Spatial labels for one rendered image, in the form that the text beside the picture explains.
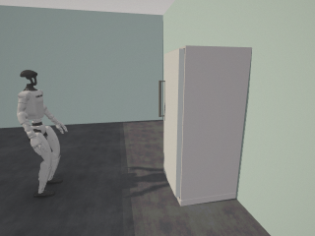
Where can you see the robot left hand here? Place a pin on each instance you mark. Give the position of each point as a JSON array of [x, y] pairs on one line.
[[58, 125]]

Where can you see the left robot upper arm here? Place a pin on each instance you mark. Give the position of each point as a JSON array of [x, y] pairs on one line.
[[44, 106]]

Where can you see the fridge door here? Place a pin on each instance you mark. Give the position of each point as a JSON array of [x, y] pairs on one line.
[[173, 116]]

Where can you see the robot right shin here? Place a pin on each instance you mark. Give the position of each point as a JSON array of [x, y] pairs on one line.
[[43, 176]]

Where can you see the robot left foot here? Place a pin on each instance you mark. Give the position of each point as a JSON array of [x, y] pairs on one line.
[[54, 181]]

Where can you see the robot left forearm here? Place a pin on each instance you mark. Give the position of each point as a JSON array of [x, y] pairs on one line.
[[49, 115]]

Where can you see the right robot upper arm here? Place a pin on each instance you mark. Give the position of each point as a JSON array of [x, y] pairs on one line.
[[23, 98]]

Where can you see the handle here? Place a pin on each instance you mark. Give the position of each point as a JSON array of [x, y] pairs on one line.
[[159, 99]]

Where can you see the robot right forearm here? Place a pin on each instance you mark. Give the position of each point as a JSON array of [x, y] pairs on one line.
[[26, 125]]

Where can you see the robot right hand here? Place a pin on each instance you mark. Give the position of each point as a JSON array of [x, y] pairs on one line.
[[35, 141]]

